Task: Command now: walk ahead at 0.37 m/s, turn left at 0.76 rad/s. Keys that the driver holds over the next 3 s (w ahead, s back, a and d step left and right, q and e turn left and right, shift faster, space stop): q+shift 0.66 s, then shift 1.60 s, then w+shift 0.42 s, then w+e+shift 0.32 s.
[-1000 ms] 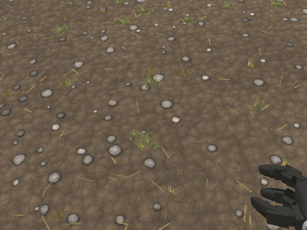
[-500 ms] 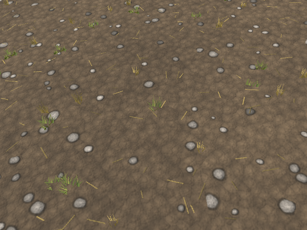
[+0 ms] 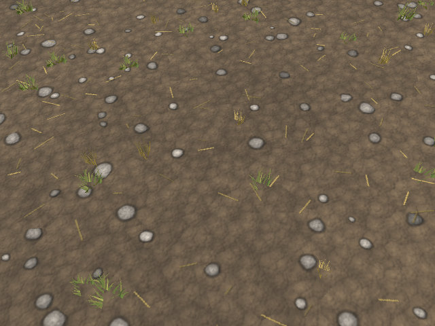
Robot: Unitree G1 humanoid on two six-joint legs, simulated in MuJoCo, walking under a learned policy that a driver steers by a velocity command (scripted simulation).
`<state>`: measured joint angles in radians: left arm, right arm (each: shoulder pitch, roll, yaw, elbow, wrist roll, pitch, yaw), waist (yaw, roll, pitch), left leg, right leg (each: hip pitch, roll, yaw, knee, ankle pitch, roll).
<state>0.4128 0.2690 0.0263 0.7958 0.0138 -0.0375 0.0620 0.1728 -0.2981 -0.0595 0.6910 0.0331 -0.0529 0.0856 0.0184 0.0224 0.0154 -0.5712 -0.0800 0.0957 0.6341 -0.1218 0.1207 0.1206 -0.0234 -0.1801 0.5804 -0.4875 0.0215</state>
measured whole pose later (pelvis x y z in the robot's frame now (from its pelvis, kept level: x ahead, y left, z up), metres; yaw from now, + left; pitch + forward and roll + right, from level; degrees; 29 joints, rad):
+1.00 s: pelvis +0.23 +0.02 +0.04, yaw +49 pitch +2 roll -2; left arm 0.17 0.32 0.09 0.72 0.00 0.03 0.04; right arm 0.19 -0.26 -0.04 0.64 -0.01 0.03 -0.01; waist 0.01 -0.05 0.03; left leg -0.29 0.00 -0.02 0.51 -0.26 0.04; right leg -0.55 -0.04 -0.01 1.06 -0.41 0.07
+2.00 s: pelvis +0.26 +0.01 +0.04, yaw +50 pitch -2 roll +0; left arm 0.21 0.23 0.02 0.94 0.00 -0.01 0.03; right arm 0.19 -0.23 -0.04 1.03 0.00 0.02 -0.04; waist 0.00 0.00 0.04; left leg -0.18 -0.01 -0.04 0.48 -0.27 -0.01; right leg -0.17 0.01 -0.01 0.49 -0.29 -0.01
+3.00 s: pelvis +0.42 +0.28 +0.01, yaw +40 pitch +2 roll +0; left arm -0.01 0.23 0.02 0.80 0.02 -0.03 -0.07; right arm 0.50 -0.18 -0.02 1.06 -0.04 -0.12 -0.03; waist -0.04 -0.01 0.03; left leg 0.31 -0.01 0.25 0.13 -0.44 -0.02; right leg -0.68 0.03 -0.18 0.70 -0.07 -0.18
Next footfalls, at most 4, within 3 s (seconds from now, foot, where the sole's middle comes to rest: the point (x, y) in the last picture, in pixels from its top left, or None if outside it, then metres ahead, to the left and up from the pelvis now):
0.42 right None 0.41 -0.05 -0.74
0.84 left None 0.19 0.12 -0.74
1.20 right None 0.36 -0.04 -0.74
2.58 left None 0.21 0.20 -0.74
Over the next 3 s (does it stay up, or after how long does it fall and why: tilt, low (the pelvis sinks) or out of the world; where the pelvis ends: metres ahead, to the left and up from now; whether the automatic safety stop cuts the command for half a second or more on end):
stays up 0.42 0.28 0.01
